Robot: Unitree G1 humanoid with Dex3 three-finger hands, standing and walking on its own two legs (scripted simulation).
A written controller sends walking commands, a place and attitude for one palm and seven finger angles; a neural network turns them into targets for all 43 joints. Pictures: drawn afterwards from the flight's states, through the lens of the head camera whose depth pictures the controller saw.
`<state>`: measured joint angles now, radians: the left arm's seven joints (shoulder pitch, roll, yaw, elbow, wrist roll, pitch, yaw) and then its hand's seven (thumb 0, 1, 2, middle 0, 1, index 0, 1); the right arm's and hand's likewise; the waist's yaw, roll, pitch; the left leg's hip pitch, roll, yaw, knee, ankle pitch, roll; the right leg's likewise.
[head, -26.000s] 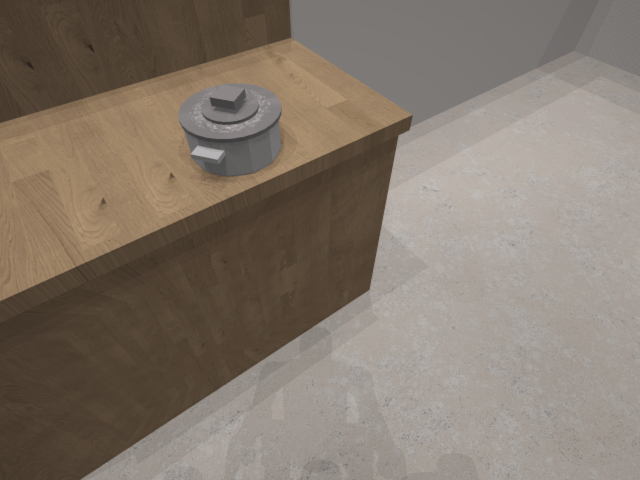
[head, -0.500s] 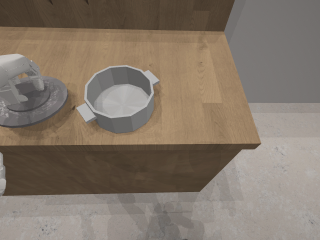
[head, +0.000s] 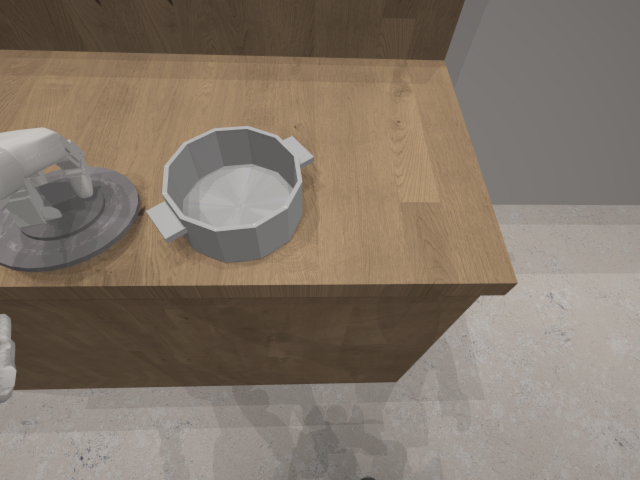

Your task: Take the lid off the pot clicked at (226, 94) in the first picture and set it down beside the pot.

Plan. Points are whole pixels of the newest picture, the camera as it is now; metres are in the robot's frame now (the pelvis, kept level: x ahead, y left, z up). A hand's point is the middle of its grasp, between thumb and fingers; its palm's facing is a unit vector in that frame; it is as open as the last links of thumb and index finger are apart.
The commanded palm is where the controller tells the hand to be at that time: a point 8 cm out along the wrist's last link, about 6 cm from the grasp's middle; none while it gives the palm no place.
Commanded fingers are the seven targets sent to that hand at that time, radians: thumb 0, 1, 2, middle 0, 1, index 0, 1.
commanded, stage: lower the lid onto the table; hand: left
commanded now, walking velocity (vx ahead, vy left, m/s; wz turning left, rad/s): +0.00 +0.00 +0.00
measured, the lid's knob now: (54, 198) +0.46 +0.33 +0.05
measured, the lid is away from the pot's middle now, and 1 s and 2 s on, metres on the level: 0.23 0.24 0.24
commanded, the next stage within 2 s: open the fingers wide in 0.86 s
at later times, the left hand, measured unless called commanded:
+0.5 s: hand (41, 205) +0.44 +0.33 +0.07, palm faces -0.50 -0.12 -0.85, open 7.3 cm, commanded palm +0.48 +0.35 +0.11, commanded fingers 0.00 0.46 1.20 -0.77 -1.01 -0.81 -1.00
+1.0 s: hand (41, 206) +0.44 +0.33 +0.07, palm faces -0.48 -0.10 -0.87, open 7.3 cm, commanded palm +0.45 +0.33 +0.10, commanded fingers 0.00 0.44 1.13 -0.73 -1.01 -0.77 -1.00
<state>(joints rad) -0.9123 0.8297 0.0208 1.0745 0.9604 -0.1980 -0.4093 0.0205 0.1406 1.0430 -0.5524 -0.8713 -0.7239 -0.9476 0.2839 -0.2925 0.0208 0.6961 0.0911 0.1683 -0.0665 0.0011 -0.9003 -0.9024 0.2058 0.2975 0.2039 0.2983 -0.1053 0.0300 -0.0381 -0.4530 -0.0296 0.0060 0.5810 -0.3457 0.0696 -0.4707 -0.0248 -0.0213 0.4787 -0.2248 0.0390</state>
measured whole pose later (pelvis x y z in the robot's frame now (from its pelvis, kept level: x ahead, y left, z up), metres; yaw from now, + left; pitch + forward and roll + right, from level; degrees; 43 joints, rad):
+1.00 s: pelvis -0.05 +0.01 -0.04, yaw -3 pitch +18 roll -3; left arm -1.09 0.96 0.01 1.23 1.00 -0.23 -0.43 -0.02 0.04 1.10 -0.59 -0.94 -0.80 -1.00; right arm 0.37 -0.30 0.07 0.61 0.12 0.18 -0.10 0.00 -0.90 -0.90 0.21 0.30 0.20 0.30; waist -0.16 0.04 -0.08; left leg -0.78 0.00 0.05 0.90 -0.43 0.09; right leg -0.80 0.00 0.02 0.77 -0.28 0.04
